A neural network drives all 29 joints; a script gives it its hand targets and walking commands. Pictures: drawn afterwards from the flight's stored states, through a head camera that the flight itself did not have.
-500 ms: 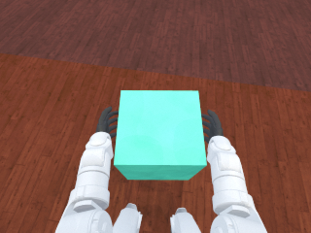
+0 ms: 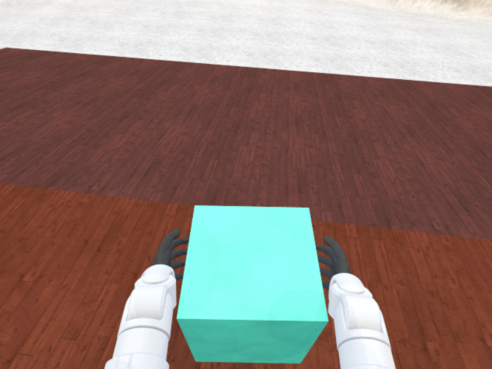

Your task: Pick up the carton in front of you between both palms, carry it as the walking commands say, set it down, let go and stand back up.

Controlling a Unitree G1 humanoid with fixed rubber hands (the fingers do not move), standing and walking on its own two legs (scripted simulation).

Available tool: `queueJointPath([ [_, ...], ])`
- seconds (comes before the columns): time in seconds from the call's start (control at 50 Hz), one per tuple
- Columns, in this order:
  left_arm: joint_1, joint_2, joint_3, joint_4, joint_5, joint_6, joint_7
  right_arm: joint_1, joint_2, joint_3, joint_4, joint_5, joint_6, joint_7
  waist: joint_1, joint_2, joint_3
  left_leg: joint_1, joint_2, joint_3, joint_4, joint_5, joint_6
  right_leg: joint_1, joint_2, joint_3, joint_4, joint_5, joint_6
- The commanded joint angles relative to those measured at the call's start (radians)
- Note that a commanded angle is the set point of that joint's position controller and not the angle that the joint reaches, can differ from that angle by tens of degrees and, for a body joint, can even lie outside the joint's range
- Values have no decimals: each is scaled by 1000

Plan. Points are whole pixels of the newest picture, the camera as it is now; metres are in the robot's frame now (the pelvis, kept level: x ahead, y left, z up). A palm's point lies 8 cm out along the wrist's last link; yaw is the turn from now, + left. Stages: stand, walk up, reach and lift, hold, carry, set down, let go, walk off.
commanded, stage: reach and lift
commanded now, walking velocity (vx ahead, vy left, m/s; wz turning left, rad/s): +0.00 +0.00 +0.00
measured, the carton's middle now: (249, 287) +0.31 +0.00 -0.05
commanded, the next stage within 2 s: hold in 1.00 s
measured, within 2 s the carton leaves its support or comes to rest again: neither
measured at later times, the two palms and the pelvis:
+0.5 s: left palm (162, 269) +0.29 +0.15 +0.03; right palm (342, 278) +0.29 -0.15 +0.03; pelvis -0.01 +0.00 +0.00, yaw +0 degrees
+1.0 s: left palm (161, 265) +0.29 +0.15 +0.04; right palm (343, 274) +0.29 -0.15 +0.04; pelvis +0.00 +0.00 +0.01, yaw +0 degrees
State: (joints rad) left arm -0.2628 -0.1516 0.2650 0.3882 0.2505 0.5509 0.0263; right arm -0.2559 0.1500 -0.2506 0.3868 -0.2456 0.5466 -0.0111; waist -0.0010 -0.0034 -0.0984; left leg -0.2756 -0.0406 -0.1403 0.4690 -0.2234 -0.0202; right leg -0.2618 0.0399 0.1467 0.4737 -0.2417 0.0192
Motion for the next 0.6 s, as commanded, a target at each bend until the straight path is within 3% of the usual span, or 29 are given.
queueJointPath([
  [0.0,-443,-962,-545,34,-187,26,-267,-450,958,530,20,181,25,255,0,7,-129,140,-57,77,-95,136,3,89,59,-80,-101,144,-10],
  [0.12,-547,-965,-493,53,-172,35,-282,-558,968,483,42,160,34,272,7,6,-87,137,-51,86,-99,24,9,81,54,-86,-106,35,-17],
  [0.26,-597,-975,-512,34,-180,39,-286,-600,977,496,30,168,36,270,1,5,-143,172,-53,91,-93,45,7,105,55,-88,-105,56,-14],
  [0.58,-495,-951,-544,-51,-200,70,-278,-500,954,532,-59,191,69,261,2,2,-168,236,-64,85,-124,204,-2,183,61,-83,-130,213,-1],
])
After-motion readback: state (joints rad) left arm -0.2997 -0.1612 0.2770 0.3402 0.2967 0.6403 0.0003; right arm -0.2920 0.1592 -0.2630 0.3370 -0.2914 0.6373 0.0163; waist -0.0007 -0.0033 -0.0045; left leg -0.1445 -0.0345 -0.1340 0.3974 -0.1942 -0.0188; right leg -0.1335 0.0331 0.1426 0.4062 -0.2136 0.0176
